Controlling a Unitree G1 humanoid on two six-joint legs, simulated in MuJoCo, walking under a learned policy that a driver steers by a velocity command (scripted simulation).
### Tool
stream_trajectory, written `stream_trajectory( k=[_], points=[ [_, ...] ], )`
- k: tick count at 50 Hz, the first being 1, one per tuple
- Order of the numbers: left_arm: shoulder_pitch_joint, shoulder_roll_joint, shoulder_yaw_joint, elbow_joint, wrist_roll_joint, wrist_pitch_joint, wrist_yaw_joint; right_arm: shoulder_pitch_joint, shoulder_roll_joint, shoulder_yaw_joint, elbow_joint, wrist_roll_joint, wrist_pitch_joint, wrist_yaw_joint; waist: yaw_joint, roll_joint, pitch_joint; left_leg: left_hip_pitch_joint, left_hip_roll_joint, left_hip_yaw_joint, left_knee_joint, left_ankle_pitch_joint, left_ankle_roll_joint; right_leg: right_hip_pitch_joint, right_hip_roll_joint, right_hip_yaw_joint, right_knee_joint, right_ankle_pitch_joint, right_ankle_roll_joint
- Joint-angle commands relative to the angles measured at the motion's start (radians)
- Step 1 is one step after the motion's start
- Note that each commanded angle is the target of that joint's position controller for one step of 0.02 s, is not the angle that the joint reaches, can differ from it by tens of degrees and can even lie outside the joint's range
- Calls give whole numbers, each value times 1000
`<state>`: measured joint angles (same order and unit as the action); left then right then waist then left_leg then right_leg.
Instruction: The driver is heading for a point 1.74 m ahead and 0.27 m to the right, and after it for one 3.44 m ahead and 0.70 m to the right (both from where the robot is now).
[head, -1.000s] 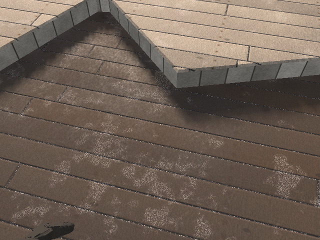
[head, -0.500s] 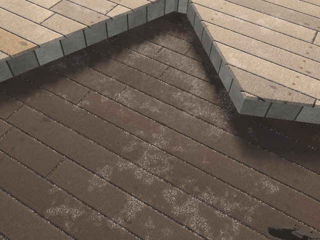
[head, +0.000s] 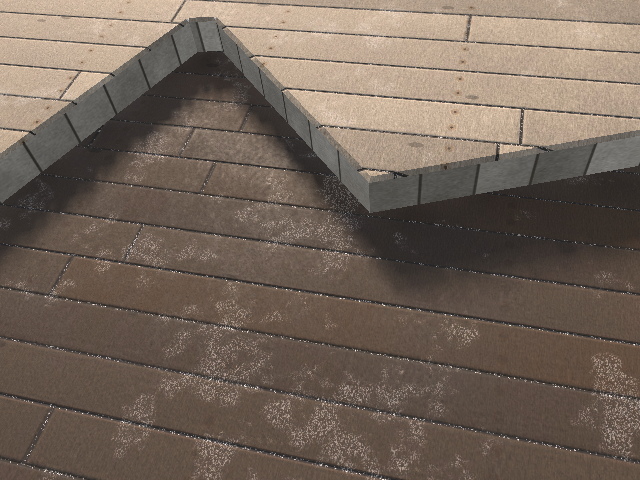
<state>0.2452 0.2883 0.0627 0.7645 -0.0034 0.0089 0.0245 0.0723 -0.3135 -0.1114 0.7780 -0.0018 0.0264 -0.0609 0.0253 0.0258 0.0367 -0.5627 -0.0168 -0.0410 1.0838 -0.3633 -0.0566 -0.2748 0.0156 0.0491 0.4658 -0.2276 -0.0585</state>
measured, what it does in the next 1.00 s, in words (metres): steps on the spot, turning right: left foot, then right foot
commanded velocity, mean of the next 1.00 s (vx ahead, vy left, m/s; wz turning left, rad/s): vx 0.00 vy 0.00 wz -0.37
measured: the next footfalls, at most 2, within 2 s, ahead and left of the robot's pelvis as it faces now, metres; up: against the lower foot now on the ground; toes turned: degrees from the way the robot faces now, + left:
left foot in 0.30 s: +0.10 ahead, +0.10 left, +0.00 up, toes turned -20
right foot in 0.70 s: +0.00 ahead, -0.11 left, +0.00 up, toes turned -19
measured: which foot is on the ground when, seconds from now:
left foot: up 0.00-0.28, down 0.30-1.00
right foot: down 0.00-0.30, up 0.32-0.68, down 0.70-1.00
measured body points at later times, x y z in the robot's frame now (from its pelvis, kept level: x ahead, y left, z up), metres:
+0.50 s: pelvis +0.01 +0.04 +0.00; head +0.06 +0.05 +0.44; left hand +0.24 +0.29 -0.11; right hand +0.06 -0.27 -0.10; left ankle +0.05 +0.15 -0.75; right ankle -0.05 -0.09 -0.66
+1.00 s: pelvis +0.01 -0.01 -0.01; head +0.01 -0.02 +0.44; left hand +0.25 +0.15 -0.11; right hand +0.00 -0.31 -0.13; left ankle +0.06 +0.13 -0.75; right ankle -0.04 -0.10 -0.75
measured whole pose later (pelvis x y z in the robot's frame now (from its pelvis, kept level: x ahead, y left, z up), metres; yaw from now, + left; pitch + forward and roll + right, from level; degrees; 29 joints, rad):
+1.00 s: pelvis +0.01 -0.01 -0.01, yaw -21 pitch -1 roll +0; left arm 0.14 0.23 0.01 0.72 0.02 0.01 0.00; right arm 0.18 -0.30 -0.03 0.88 -0.01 0.00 -0.01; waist -0.02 0.00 0.03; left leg -0.19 0.05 0.00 0.48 -0.27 -0.05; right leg -0.19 0.04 0.02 0.50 -0.29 -0.03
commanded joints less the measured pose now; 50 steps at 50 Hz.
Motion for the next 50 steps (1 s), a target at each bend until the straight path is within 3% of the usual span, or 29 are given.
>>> stream_trajectory(
  k=[1, 6, 10, 12, 14, 15, 16, 17, 18, 19, 20, 21, 23, 26, 28, 31, 33, 34, 35, 36, 37, 38, 40, 42, 44, 45, 46, 48, 50],
  points=[
    [-7, 174, 44, -74, -9, -9, 17, -51, -48, -6, -71, 5, -23, -1, -4, -144, -125, -106, 10, -46, -98, 41, -20, 247, -224, 274, -116, 368, -148],
    [-30, 203, 58, -101, -7, 8, 17, -63, -54, 0, -69, 10, -36, 17, 10, -181, -100, 19, -8, -52, -302, 32, -36, 168, -203, 338, -114, 247, -162],
    [-69, 206, 61, -125, -9, 20, 7, -33, -73, -1, -62, 17, -55, 34, 6, -193, -115, 123, -28, -56, -414, 3, -23, 145, -193, 413, -79, 338, -166],
    [-94, 203, 60, -137, -16, 26, 7, -2, -80, -3, -56, 19, -65, 44, -9, -198, -129, 182, -34, -54, -515, 28, -9, 155, -180, 449, -48, 396, -153],
    [-132, 191, 55, -154, -29, 35, 13, 69, -90, -9, -33, 16, -73, 53, -55, -180, -135, 331, -17, -37, -736, 222, 19, 105, -126, 439, 2, 321, -96],
    [-109, 156, 45, -161, -22, 35, 15, 95, -137, -21, -28, 5, -71, 50, -44, -106, -158, 458, 102, -119, -761, 311, 62, 7, -74, 390, 86, 138, -47],
    [-26, 93, 29, -156, -4, 31, 9, 62, -198, -27, -47, -10, -59, 39, 27, 157, -164, 552, 308, -314, -747, 577, 161, -147, 77, 213, 305, -282, 15],
    [-33, 169, 54, -175, -11, 21, 7, 66, -195, -25, -51, -42, -57, 46, 10, 252, -130, 494, 432, -477, -770, 640, 319, -294, 112, 129, 504, -464, 62],
    [-18, 239, 76, -151, -11, 19, 7, 27, -147, -11, -71, -33, -60, 46, 14, 147, -106, 467, 414, -407, -769, 584, 332, -306, 48, 132, 651, -398, 89],
    [-16, 244, 85, -134, -14, 26, 6, -13, -106, 0, -78, -20, -57, 41, 25, 109, -87, 451, 341, -302, -757, 521, 285, -315, 34, 118, 700, -326, 106],
    [-8, 216, 81, -118, -15, 39, 8, -30, -88, 8, -86, -8, -54, 37, 22, 98, -73, 447, 288, -226, -754, 468, 254, -324, 26, 105, 735, -277, 127],
    [-14, 192, 74, -124, -15, 46, 5, -31, -87, 11, -84, 0, -51, 32, 11, 106, -57, 446, 275, -189, -756, 479, 255, -345, 19, 93, 760, -233, 144],
    [-60, 144, 57, -152, -20, 43, 0, 17, -99, 13, -70, -6, -42, 23, -20, 120, -54, 453, 245, -131, -767, 511, 270, -332, 17, 50, 696, -199, 159],
    [-104, 110, 38, -182, -12, 36, -2, 59, -127, 7, -59, -7, -33, 22, -53, 134, -94, 529, 269, -115, -752, 559, 291, -290, -8, 27, 523, -211, 164],
    [-109, 93, 24, -188, -5, 33, -7, 41, -150, 2, -61, 0, -29, 31, -56, 147, -107, 496, 273, -87, -746, 577, 289, -186, -24, -9, 392, -218, 153],
    [-87, 108, 26, -180, -8, 35, -12, 48, -165, 4, -47, 13, -26, 45, -54, 160, -105, 467, 281, -89, -725, 579, 283, -65, -12, -56, 213, -168, 132],
    [-22, 101, 27, -148, -4, 35, -17, 34, -150, 15, -36, 29, -25, 49, -11, 139, -97, 417, 257, -67, -672, 526, 239, 80, 8, -86, -46, 29, 89],
    [-17, 121, 30, -148, 0, 36, -15, 84, -120, 27, -12, 30, -31, 52, -10, 102, -99, 356, 231, -48, -645, 441, 177, 188, -12, -46, -144, 147, 59],
    [2, 180, 38, -157, 5, 37, -5, 116, -65, 49, -14, -9, -42, 60, -36, -61, -161, 258, 161, 21, -517, 232, 86, 336, -171, 145, -130, 418, 17],
    [-64, 194, 29, -175, 27, 35, -4, 126, -17, 64, -29, -27, -49, 60, -78, -252, -150, 193, 82, 73, -487, -89, 16, 251, -322, 282, -102, 503, -125],
    [-84, 130, 15, -179, 33, 19, -15, 58, -76, 54, -33, -18, -43, 50, -24, -202, -134, 230, 89, 38, -442, -145, -9, 176, -311, 286, -122, 378, -189],
    [-105, 104, 4, -166, 36, 5, -19, 44, -89, 49, -33, -8, -39, 49, -34, -200, -106, 224, 87, 32, -442, -108, -9, 162, -270, 249, -130, 303, -166],
    [-131, 116, 6, -154, 25, -11, -17, 49, -93, 46, -11, -10, -31, 41, -33, -221, -75, 222, 84, 21, -479, -30, -14, 158, -220, 207, -125, 263, -114],
    [-143, 100, -3, -141, 21, -16, -14, 83, -81, 51, 9, -10, -29, 45, -54, -188, -80, 300, 85, 20, -534, 53, -17, 121, -203, 173, -105, 336, -97],
    [-124, 86, -6, -123, 17, -16, -18, 99, -81, 58, 24, -16, -33, 51, -54, -137, -90, 392, 94, 13, -648, 270, -6, 101, -151, 132, -96, 189, -48],
    [-113, 84, -8, -113, 24, -16, -20, 97, -96, 59, 24, -16, -32, 51, -43, -116, -78, 416, 108, 5, -664, 331, 3, 78, -125, 124, -98, 79, -29],
    [-96, 81, -8, -117, 26, -11, -22, 90, -142, 46, 43, -6, -32, 50, -13, -39, -34, 379, 100, 17, -639, 269, 23, 56, -94, 103, -115, 22, -13],
    [-119, 90, -8, -108, 24, -10, -21, 81, -100, 54, 55, -8, -36, 52, -35, -26, -13, 360, 93, 15, -665, 239, 29, 70, -84, 90, -90, 32, -4],
    [-102, 108, 0, -98, 14, -2, -13, 91, -86, 57, 74, -5, -42, 46, -27, -45, -40, 345, 54, 60, -625, 101, 26, 90, -81, 101, -106, -143, -27]
  ],
)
